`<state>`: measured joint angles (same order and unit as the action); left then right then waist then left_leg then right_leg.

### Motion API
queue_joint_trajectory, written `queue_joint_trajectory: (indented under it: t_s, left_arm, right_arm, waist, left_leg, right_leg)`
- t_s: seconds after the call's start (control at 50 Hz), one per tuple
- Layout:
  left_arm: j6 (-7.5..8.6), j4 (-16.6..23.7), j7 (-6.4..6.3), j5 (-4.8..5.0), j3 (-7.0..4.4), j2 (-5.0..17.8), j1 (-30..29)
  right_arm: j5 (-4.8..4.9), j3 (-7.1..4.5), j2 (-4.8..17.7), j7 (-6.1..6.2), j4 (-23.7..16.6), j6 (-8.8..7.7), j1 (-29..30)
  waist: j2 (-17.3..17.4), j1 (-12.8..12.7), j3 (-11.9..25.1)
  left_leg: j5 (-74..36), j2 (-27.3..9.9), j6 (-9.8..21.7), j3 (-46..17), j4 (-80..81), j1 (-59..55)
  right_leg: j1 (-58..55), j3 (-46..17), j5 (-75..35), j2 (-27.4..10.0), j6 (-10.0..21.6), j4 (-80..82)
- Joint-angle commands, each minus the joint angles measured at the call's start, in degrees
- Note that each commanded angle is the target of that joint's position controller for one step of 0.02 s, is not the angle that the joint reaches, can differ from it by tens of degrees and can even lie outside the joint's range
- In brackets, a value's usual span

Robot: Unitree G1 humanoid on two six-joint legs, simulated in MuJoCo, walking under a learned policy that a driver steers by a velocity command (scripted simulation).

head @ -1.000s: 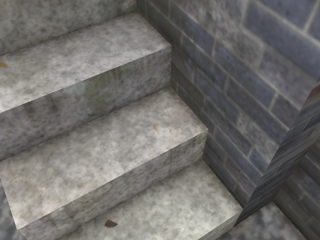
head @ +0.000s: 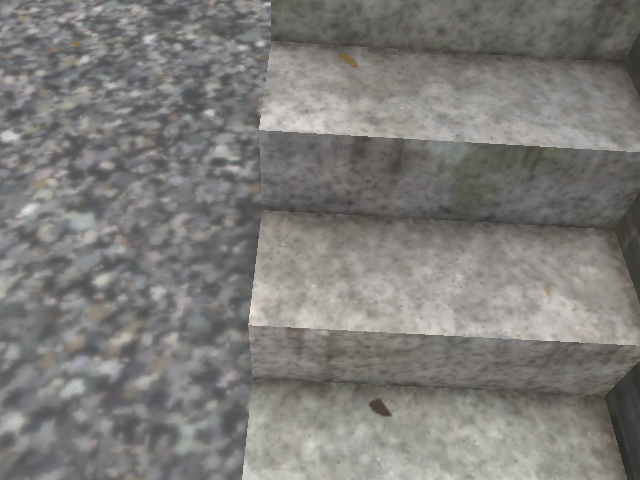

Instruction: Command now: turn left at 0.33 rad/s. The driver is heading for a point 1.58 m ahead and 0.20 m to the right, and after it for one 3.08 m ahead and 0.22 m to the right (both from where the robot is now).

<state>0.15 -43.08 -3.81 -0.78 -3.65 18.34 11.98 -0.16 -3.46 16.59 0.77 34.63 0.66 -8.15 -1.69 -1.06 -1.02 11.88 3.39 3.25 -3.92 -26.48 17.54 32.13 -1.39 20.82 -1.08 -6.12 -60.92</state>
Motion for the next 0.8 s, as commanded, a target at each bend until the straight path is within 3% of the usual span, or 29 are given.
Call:
queue_joint_trajectory:
  t_s: [0.02, 0.12, 0.16, 0.18, 0.2, 0.22, 0.24, 0.26, 0.34, 0.48, 0.62, 0.8]
  left_arm:
    - [0.36, 4.35, 0.34, -0.06, -0.22, 2.2, -0.86]
    - [0.66, 5.34, 1.11, 0.58, -0.33, 2.6, -2.23]
    - [1.31, 4.96, 1.57, 0.56, -0.1, 1.42, -0.86]
    - [1.74, 4.87, 1.83, -0.12, 0.16, 1.12, -0.38]
    - [2.09, 5.14, 1.77, -1.09, -0.04, 3.08, 0.68]
    - [2.17, 4.84, 1.7, -1.11, -0.97, 7.21, -0.1]
    - [2.29, 4.62, 2.07, -0.6, -0.29, 3.2, -1.88]
    - [2.59, 5.11, 2.37, -0.64, 0.44, 0.75, -3.07]
    - [3.69, 4.59, 2.45, -0.6, 0.76, 0.37, -2.19]
    - [3.99, 4.26, 2.43, -0.06, 0.97, 0.03, -1.61]
    - [4.78, 3.33, 3.99, 0.04, 1.31, -0.71, -2.28]
    - [5.34, 0.71, 4.21, 0.36, 1.73, -0.74, -1.87]
  right_arm:
    - [-0.34, -1.71, 7.16, 0.66, -4.46, -0.6, 2.89]
    - [-0.58, -1.14, 6.37, 0.02, -3.48, -0.51, 2.04]
    - [-0.23, -0.39, 4.78, -0.01, -3.17, -0.57, 3.0]
    - [-0.04, 0.07, 3.67, -0.01, -2.61, -0.8, 1.83]
    - [-0.4, 0.52, 2.58, -0.15, -2.21, -1.37, 0.25]
    - [-1.24, 0.42, 2.51, -0.7, -2.52, -2.08, -2.43]
    - [-1.71, 0.41, 2.44, -0.58, -2.43, -2.2, -0.58]
    - [-1.53, 0.2, 3.16, -0.46, -2.43, -2.03, 1.62]
    - [-0.93, 0.17, 1.75, -0.21, -1.97, -1.17, 1.79]
    - [-0.81, 0.01, 0.39, -0.29, -0.41, -1.69, -0.17]
    - [-0.88, -0.55, 0.85, 0.51, -0.65, -0.69, -1.54]
    - [-0.65, -0.7, 0.66, 1.2, -1.0, -0.35, -2.35]
  waist:
    - [9.43, 0.63, 8.9]
    - [10.94, 2.18, 5.41]
    - [9.9, 0.49, 4.82]
    - [8.12, -0.11, 4.93]
    - [5.18, 0.4, 6.38]
    - [-2.97, 4.14, 6.61]
    - [-5.39, 3.47, 6.25]
    - [-4.7, 2.53, 4.5]
    - [-2.85, 1.49, 1.58]
    - [1.86, 1.04, 3.08]
    - [2.09, 1.56, 3.57]
    - [1.52, 1.49, 2.47]
  left_leg:
    - [-23.57, -14.47, 10.22, -10.77, 5.52, -6.59]
    - [-10.48, -14.2, 10.95, -14.82, 6.58, -4.14]
    - [-9.3, -12.84, 9.48, -15.25, 5.43, -3.64]
    - [-8.08, -11.53, 7.23, -14.93, 5.27, -2.08]
    - [-3.87, -9.74, 4.06, -13.59, 3.57, 0.75]
    - [2.51, -4.98, 1.4, -8.39, 1.62, 3.22]
    - [4.81, -2.89, -1.26, -5.12, 0.95, -0.76]
    - [3.36, -2.87, -1.96, -5.0, 0.68, -1.98]
    - [-0.35, -3.56, -0.74, -6.28, 1.24, -2.36]
    - [-4.43, -3.8, -1.29, -6.47, 0.86, -3.59]
    - [-7.58, -3.91, -1.46, -6.71, -0.29, -6.68]
    - [-10.2, -4.06, -1.93, -6.98, -0.1, -8.43]
  right_leg:
    - [-3.6, -1.16, -1.37, -0.89, 0.71, 7.15]
    - [-10.74, -0.38, 1.3, -0.13, 2.58, 20.68]
    - [-16.25, 0.22, -4.87, 0.2, 4.04, 32.28]
    - [-21.23, -0.77, -12.44, -0.58, 5.09, 38.9]
    - [-27.28, -4.67, -19.43, -5.03, 6.63, 39.48]
    - [-28.43, -7.86, -25.12, -8.83, 9.8, 36.31]
    - [-21.99, -8.81, -17.11, -8.93, 12.33, 38.28]
    - [-19.57, -7.93, -9.97, -7.35, 11.45, 39.59]
    - [-17.25, -4.52, -4.54, -3.98, 8.06, 39.0]
    - [-19.51, -3.52, -9.78, -2.9, 8.71, 36.57]
    - [-18.57, -3.3, -12.58, -2.44, 9.26, 36.35]
    - [-18.69, -3.68, -14.21, -2.3, 9.18, 37.43]
